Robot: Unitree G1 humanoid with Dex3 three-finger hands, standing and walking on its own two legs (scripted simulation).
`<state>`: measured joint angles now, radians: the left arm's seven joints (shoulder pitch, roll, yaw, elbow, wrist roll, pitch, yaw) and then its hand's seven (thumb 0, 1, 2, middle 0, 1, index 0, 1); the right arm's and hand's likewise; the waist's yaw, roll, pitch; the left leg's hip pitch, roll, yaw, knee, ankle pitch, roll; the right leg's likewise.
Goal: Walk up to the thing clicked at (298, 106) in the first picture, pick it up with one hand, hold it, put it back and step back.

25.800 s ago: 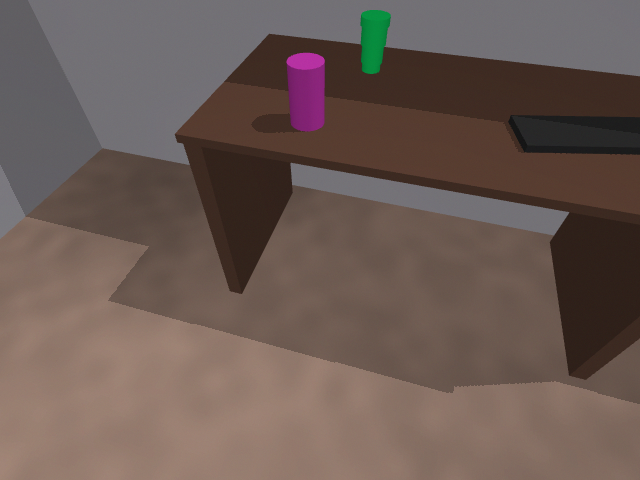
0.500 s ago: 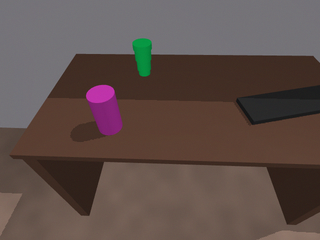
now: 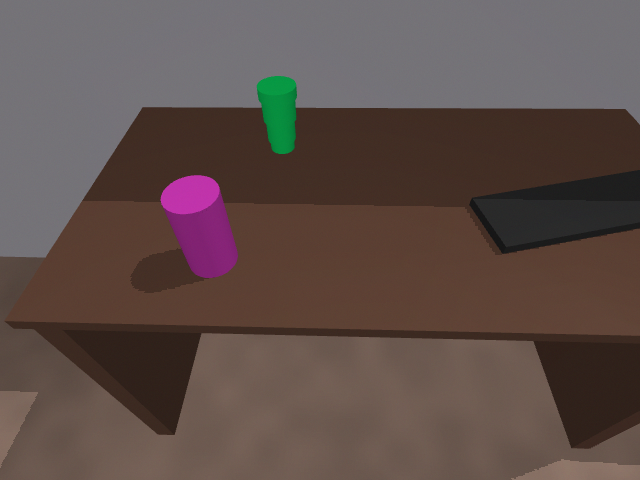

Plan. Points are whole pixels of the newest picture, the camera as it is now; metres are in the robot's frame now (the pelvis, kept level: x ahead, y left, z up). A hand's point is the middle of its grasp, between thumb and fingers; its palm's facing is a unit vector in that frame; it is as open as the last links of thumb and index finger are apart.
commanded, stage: home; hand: left
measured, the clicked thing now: (203, 229) +0.48 +0.22 +0.01
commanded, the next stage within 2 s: stand in 0.24 s
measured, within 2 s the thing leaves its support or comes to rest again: neither
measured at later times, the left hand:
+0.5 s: hand out of the picture +0.07 +0.26 -0.15, palm faces -0.02 -0.94 -0.35, open 16.3 cm
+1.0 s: hand out of the picture +0.08 +0.25 -0.15, palm faces -0.04 -0.94 -0.35, open 7.6 cm
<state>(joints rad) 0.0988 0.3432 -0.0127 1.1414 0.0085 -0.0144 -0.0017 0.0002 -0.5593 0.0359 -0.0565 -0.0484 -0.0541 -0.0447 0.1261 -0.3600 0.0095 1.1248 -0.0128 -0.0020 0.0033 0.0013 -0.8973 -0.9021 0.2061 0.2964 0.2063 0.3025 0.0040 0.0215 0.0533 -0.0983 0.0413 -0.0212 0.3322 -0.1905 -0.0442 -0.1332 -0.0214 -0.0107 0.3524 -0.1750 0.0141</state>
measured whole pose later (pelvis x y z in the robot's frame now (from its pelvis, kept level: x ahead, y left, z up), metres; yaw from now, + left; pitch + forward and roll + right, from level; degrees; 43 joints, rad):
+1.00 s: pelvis +0.01 +0.00 +0.00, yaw +0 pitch -2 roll +0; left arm 0.12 0.35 -0.01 1.13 0.01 -0.01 0.00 0.01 0.86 0.89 -0.21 -0.30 -0.20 -0.30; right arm 0.13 -0.36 0.01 1.12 -0.01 0.00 0.01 0.00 -0.90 -0.90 0.21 0.30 0.21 0.30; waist 0.00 0.01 0.05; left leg -0.09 0.05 -0.01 0.32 -0.20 -0.05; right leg -0.13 -0.02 0.00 0.34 -0.18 0.01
